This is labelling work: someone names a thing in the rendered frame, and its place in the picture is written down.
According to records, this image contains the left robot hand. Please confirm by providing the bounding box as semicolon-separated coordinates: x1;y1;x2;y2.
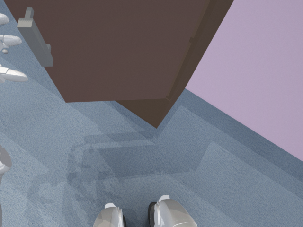
0;13;28;83

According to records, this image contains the handle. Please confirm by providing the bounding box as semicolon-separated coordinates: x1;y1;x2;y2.
17;7;53;67

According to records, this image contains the robot left upper arm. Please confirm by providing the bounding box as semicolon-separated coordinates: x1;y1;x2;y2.
0;145;12;227

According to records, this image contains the cupboard door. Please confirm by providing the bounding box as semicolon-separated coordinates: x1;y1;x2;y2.
4;0;206;103

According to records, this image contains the left robot thigh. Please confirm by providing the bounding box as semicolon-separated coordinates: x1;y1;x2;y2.
93;207;124;227

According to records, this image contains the right robot shin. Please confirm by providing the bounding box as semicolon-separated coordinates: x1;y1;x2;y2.
154;195;170;227

